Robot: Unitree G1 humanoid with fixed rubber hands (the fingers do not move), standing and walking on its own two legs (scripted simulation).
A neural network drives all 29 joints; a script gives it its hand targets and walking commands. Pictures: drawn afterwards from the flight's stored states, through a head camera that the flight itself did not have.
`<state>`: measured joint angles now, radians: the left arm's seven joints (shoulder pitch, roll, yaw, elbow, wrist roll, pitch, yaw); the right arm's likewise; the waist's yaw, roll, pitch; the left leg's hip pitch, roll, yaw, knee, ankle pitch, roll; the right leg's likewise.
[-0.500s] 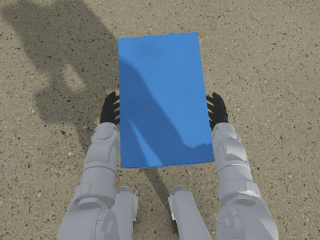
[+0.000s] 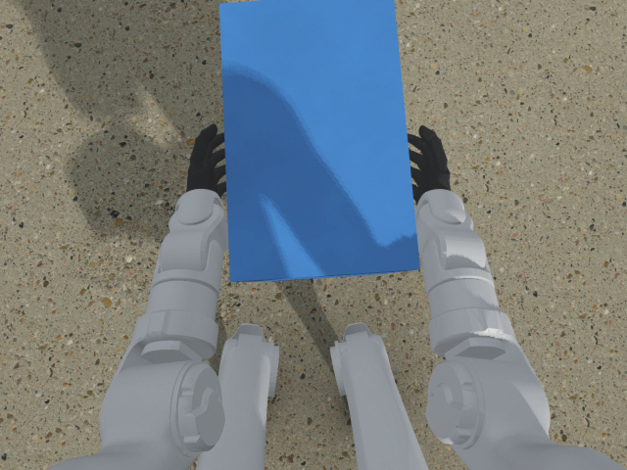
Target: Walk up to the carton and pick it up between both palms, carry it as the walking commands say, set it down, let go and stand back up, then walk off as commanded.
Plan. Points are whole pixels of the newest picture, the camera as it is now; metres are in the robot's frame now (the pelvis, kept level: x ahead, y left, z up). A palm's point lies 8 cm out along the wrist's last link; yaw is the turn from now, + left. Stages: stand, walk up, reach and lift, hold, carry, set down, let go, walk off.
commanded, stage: set down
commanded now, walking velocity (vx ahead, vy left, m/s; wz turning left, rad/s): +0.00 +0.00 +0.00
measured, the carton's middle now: (318, 170) +0.50 -0.03 -0.14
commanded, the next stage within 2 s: none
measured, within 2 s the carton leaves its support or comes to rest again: rests again in 1.90 s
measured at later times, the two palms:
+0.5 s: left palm (224, 195) +0.49 +0.11 -0.19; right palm (408, 193) +0.47 -0.17 -0.18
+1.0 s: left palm (242, 191) +0.52 +0.10 -0.27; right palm (401, 190) +0.50 -0.18 -0.27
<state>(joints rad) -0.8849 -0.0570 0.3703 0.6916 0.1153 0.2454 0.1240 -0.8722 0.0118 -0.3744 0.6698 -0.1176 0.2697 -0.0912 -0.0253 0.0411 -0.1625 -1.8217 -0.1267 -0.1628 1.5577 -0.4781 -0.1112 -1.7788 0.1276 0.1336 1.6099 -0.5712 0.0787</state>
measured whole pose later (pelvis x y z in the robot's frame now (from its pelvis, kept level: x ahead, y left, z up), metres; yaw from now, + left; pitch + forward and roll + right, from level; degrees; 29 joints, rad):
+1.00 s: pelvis -0.04 -0.01 -0.12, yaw -1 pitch +30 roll +2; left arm -1.46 0.13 0.44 0.80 0.10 0.28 0.13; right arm -1.49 -0.19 -0.32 0.83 -0.07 0.30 -0.15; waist -0.04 0.02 0.51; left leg -1.97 -0.14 -0.13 1.98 -0.54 -0.14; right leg -1.96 0.18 0.13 2.05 -0.61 0.10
